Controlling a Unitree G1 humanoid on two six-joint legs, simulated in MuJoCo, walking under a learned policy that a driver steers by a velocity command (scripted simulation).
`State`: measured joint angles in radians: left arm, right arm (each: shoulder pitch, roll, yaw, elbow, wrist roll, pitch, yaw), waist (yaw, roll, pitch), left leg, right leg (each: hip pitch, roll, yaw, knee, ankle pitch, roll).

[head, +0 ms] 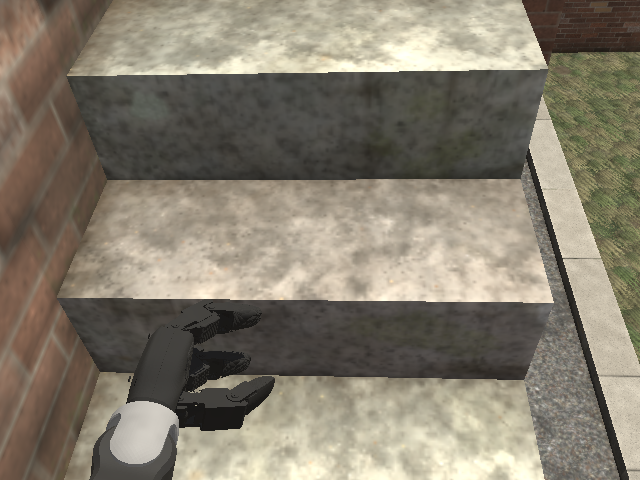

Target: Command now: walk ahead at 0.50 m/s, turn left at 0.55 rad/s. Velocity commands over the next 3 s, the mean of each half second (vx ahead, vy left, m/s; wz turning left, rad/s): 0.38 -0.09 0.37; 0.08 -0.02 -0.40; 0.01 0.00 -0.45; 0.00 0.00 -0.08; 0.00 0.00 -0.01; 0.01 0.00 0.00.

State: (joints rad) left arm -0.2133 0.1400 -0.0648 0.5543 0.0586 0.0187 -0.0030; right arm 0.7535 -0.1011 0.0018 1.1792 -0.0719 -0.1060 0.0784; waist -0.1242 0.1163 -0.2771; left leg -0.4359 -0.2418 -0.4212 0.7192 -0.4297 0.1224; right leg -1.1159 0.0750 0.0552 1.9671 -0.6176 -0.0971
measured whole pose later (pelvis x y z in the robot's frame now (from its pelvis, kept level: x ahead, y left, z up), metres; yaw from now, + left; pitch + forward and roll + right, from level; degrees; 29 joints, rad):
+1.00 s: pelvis +0.38 +0.04 +0.40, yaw -6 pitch +3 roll -1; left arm 0.22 0.28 0.04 0.67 0.01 -0.05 0.03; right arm 0.25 -0.24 0.02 0.59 -0.01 -0.05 0.07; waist 0.03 0.03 -0.06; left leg -0.78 0.00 -0.13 1.29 -0.24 -0.13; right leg -0.39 0.06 0.11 0.58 -0.24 0.00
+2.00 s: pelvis +0.42 +0.03 +0.40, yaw -17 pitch +1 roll -2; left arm 0.16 0.20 0.02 0.66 0.02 0.00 -0.04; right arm 0.26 -0.21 0.01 0.67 0.03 -0.02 -0.05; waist -0.01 0.03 0.00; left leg -0.25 0.12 0.01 0.56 -0.31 -0.07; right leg -0.22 -0.02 -0.08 0.49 -0.28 0.02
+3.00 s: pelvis +0.36 +0.05 +0.41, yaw -17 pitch +0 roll -1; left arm 0.31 0.18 0.03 0.82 0.03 0.03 -0.02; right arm 0.27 -0.16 -0.01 0.93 0.02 -0.01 -0.08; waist 0.03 0.00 0.01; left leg -0.28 0.10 0.00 0.49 -0.20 -0.05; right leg -0.27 -0.03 -0.08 0.46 -0.19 0.00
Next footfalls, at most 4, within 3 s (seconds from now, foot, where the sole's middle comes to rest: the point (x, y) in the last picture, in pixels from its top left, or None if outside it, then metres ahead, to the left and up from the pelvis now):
0.32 left None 0.19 0.14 -0.56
0.60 right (376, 439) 0.44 -0.09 -0.37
1.08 left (188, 441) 0.48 0.18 -0.37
1.48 right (388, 465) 0.40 -0.10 -0.37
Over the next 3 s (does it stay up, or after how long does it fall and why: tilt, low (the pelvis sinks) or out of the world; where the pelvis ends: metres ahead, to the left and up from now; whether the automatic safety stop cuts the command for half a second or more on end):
stays up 0.36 0.05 0.41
